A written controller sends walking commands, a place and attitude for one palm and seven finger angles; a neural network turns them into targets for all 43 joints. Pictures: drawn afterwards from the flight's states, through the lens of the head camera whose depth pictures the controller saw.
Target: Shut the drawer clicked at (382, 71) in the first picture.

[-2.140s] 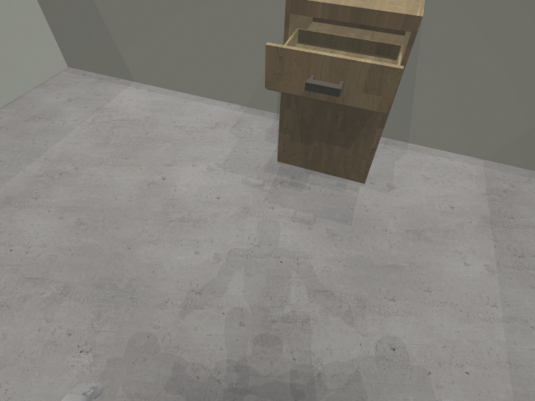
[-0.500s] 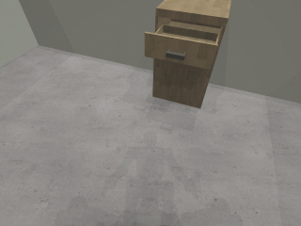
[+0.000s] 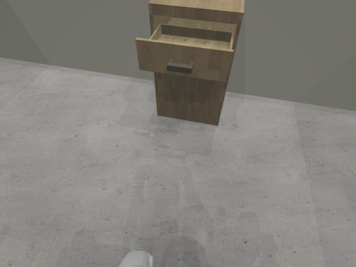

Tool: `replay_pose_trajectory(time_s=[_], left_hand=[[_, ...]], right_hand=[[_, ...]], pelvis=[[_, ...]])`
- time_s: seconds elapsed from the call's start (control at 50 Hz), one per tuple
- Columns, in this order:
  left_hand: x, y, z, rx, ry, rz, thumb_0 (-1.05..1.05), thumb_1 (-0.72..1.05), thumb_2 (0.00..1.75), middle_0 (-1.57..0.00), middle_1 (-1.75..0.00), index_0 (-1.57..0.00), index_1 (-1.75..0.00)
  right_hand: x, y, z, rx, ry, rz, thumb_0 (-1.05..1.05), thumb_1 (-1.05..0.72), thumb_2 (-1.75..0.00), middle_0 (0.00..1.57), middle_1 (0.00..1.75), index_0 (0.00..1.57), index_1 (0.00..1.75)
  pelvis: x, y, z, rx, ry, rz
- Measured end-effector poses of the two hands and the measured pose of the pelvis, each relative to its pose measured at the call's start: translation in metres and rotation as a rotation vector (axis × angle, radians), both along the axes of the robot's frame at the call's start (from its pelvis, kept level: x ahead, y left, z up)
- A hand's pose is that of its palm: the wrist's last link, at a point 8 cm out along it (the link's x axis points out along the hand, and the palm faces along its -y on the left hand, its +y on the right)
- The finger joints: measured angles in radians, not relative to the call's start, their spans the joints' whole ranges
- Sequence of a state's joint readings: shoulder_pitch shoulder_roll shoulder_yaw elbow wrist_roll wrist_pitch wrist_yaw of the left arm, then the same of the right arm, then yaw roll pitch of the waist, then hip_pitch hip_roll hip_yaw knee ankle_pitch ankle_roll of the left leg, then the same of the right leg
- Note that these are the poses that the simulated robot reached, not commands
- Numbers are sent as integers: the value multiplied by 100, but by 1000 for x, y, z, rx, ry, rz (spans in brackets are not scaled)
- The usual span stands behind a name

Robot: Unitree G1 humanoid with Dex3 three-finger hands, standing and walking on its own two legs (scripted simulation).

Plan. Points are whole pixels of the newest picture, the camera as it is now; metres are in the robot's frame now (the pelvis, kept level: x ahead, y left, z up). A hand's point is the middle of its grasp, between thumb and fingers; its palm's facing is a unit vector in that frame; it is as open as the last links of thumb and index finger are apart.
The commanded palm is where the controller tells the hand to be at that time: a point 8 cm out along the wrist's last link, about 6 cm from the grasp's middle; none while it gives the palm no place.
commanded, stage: walk to a spot facing it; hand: left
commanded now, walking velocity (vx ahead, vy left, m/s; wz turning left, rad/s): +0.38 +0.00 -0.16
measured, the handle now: (180, 65) +0.96 +0.06 -0.08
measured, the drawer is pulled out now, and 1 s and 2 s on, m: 0.29 0.29 0.29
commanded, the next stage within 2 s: take the last steps up to it in 0.50 s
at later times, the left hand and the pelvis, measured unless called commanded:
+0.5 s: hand (116, 200) +0.32 +0.21 -0.16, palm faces -0.14 -0.97 -0.21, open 7.4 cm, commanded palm none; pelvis +0.21 +0.03 +0.00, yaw -12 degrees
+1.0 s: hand (139, 174) +0.43 +0.17 -0.18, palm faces -0.16 -0.98 -0.15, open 7.3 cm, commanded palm none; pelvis +0.38 -0.01 +0.00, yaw -13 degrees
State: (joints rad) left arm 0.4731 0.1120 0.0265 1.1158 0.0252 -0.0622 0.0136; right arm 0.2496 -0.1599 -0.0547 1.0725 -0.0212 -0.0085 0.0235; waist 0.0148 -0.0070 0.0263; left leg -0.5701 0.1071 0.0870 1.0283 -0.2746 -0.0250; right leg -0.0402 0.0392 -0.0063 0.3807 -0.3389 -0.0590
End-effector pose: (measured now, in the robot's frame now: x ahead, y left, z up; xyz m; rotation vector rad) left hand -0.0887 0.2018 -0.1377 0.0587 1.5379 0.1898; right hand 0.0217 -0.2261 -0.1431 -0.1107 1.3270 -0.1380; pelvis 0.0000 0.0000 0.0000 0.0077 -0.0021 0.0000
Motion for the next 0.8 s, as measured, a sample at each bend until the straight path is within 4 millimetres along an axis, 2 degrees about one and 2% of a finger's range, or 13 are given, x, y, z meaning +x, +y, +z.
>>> replay_pose_trajectory(time_s=[0.08,0.16,0.2,0.22,0.26,0.32,0.4,0.5,0.6,0.64,0.68,0.8], left_hand=[[19,8,-2,-18,55,1,0,90,90,-20,-30,-20,-30],[56,31,-16,-20,76,4,0,90,90,-20,-30,-20,-30],[81,47,-28,-19,78,-12,0,90,90,-20,-30,-20,-30],[98,54,-31,-14,69,-29,0,90,90,-20,-30,-20,-30],[139,68,-33,4,21,-67,1,91,90,-20,-30,-20,-30],[212,82,-24,30,-95,-118,1,91,90,-20,-30,-19,-30],[307,83,-6,47,-247,-187,0,91,90,-19,-29,-19,-30],[408,61,11,45,-362,-293,0,91,90,-19,-29,-19,-30],[491,22,11,49,-429,-412,0,91,90,-19,-29,-19,-30],[514,9,5,55,-462,-435,0,91,90,-19,-29,-19,-30],[524,0,5,52,-463,-440,0,91,90,-20,-29,-19,-30],[527,-16,7,25,-376,-421,0,91,90,-20,-30,-20,-30]], right_hand=[[81,11,7,-5,-132,21,1,-92,-89,20,30,20,30],[157,28,7,-30,-238,57,1,-92,-89,20,30,20,30],[183,34,3,-56,-295,49,1,-92,-89,20,30,20,30],[189,36,3,-60,-304,36,0,-92,-89,20,30,20,30],[191,40,5,-61,-293,6,0,-92,-89,20,30,20,30],[180,46,6,-51,-226,-43,0,-91,-89,20,30,20,30],[162,33,9,-76,-140,-133,-1,-96,-89,21,30,21,30],[140,21,2,-58,-18,-215,-1,-94,-89,20,30,20,30],[132,6,-16,-25,75,-300,0,-93,-89,20,30,20,30],[136,-2,-25,-15,105,-316,0,-92,-89,20,30,20,30],[150,-10,-24,-20,108,-322,1,-92,-89,20,30,20,30],[218,-25,-4,-35,12,-315,1,-92,-89,20,30,20,30]], pelvis=[[33,12,-2,-11,2,-18],[75,29,-15,-16,-6,-36],[95,39,-26,-31,-10,-65],[103,41,-27,-23,-17,-76],[118,44,-23,-7,-25,-98],[140,46,-14,2,-26,-119],[169,45,-4,13,-18,-156],[205,34,-1,20,-20,-203],[245,7,-14,21,-25,-254],[257,-4,-23,14,-25,-267],[267,-9,-21,1,-30,-272],[303,-18,-4,-17,-19,-271]])
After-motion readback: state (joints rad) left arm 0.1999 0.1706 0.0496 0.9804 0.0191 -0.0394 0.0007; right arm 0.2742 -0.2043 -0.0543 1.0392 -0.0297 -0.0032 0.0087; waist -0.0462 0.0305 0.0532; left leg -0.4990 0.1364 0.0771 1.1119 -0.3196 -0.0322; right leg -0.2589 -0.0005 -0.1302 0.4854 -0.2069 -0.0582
